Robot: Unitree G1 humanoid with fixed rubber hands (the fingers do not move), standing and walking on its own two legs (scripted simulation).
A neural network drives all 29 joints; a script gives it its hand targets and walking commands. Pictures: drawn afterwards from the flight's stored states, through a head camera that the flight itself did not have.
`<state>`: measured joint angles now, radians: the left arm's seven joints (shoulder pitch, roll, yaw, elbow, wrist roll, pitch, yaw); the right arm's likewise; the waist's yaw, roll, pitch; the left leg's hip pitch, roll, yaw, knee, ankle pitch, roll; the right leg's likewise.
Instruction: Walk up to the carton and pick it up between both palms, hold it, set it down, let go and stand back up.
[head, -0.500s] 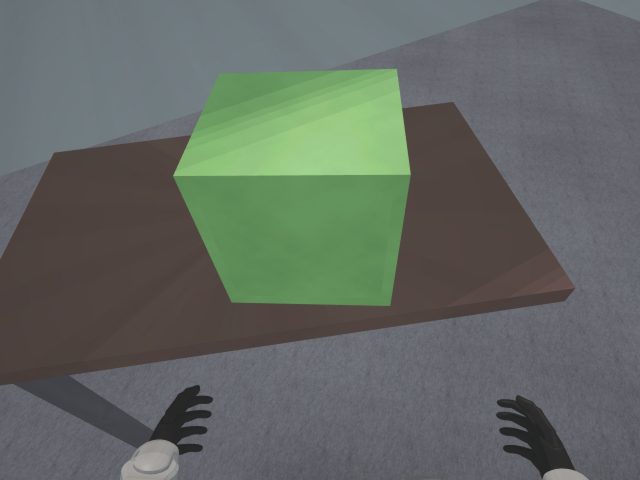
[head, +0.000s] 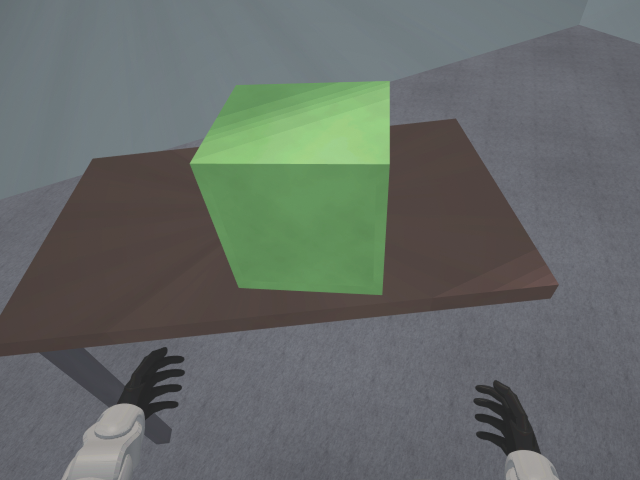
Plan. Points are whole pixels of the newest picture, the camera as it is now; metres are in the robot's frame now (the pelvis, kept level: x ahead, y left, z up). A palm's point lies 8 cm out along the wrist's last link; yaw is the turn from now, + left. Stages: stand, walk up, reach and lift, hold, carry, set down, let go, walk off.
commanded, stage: reach and lift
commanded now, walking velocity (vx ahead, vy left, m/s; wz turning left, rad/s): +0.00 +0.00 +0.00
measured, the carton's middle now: (309, 190) +0.55 +0.05 +0.06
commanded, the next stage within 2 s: none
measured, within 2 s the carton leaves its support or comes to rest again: neither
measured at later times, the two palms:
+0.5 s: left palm (138, 392) +0.24 +0.27 -0.01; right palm (502, 383) +0.24 -0.20 -0.02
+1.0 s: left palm (139, 319) +0.32 +0.29 +0.03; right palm (472, 309) +0.32 -0.17 +0.03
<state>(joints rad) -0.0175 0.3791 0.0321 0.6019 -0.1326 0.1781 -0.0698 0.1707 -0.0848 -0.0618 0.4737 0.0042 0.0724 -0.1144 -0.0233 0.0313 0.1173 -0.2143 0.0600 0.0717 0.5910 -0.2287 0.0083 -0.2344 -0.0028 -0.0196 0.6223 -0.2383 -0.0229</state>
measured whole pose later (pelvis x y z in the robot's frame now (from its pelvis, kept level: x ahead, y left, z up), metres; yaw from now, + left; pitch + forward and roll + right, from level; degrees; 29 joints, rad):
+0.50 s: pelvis +0.03 +0.00 +0.01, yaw +3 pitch -8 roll +0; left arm 0.05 0.38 -0.01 0.46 -0.21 0.06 -0.08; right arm 0.18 -0.06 -0.08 0.37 0.13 0.09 -0.15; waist 0.04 -0.04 0.09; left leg -0.16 0.04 0.02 0.52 -0.23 -0.02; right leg -0.15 -0.01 -0.06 0.54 -0.25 -0.02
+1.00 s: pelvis +0.12 +0.03 +0.02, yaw +0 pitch -4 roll -1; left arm 0.24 0.37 0.05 0.11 -0.21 0.02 -0.11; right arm 0.31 -0.09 0.00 0.12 0.22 -0.06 -0.18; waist 0.04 -0.04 0.08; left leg -0.02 0.05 0.08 0.39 -0.30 -0.02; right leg 0.02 0.01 0.00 0.29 -0.24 0.01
